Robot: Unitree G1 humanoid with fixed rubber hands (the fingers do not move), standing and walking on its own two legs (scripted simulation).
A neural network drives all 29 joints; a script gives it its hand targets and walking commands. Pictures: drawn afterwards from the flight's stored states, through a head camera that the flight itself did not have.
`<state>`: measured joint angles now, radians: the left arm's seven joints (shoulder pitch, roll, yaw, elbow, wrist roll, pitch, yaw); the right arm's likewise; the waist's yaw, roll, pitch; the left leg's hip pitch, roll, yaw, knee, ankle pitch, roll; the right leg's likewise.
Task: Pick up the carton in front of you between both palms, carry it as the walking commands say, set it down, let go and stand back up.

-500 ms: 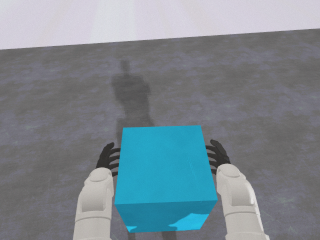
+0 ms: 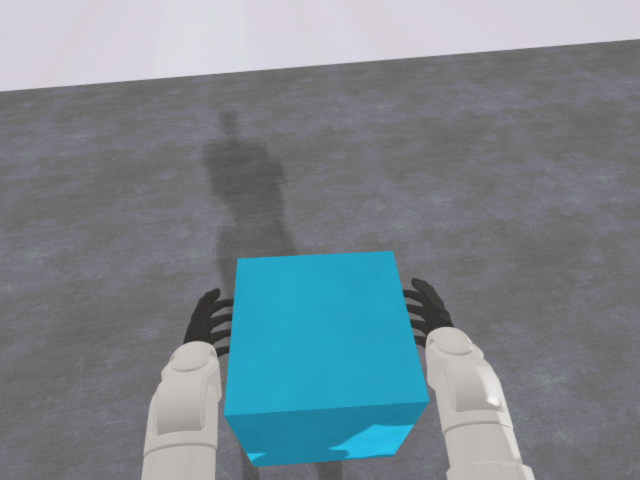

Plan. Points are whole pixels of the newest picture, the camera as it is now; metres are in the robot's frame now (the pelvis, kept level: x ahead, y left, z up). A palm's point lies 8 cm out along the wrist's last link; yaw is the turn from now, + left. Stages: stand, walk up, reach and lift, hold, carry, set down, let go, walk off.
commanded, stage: hold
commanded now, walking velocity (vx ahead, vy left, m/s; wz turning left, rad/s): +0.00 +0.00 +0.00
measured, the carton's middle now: (320, 363) +0.29 +0.01 -0.05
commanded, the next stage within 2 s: set down in 0.60 s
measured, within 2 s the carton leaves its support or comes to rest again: neither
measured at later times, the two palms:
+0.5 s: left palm (199, 324) +0.30 +0.17 +0.04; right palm (440, 359) +0.25 -0.13 +0.05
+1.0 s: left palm (207, 318) +0.34 +0.18 -0.02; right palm (417, 341) +0.30 -0.12 -0.01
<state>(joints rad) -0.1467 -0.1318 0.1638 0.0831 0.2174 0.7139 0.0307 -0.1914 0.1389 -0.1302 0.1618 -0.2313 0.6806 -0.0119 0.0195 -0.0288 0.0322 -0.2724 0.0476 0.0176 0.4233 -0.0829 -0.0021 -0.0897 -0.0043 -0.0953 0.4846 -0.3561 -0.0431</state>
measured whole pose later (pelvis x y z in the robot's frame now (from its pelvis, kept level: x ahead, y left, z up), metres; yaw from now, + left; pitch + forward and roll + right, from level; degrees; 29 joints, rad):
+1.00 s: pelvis -0.02 +0.07 -0.01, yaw -12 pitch +3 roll +0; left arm -0.55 -0.17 0.49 0.54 0.43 0.50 -0.05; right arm -0.56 0.19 -0.51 0.61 -0.46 0.44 0.04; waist 0.07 -0.06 0.07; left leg -0.44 -0.03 -0.07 0.56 -0.17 -0.02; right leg -0.34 0.02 0.17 0.62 -0.33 0.04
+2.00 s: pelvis -0.08 +0.07 -0.25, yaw -16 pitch +48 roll -3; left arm -0.95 -0.05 0.56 0.55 0.25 0.31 0.05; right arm -1.13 -0.04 -0.35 0.85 -0.18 0.25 -0.06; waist 0.12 -0.09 -0.14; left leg -2.05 -0.06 -0.15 1.58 -0.37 -0.10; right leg -1.94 0.17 0.10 1.67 -0.57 0.08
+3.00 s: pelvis -0.10 +0.05 -0.36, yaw -15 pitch +47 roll +3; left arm -1.24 0.10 0.64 0.81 0.16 0.21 0.02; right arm -1.55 -0.22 -0.03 1.18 -0.06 0.21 -0.13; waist 0.22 -0.08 0.20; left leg -2.32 0.00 -0.11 1.95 -0.44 -0.13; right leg -2.26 0.22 0.09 2.09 -0.64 0.06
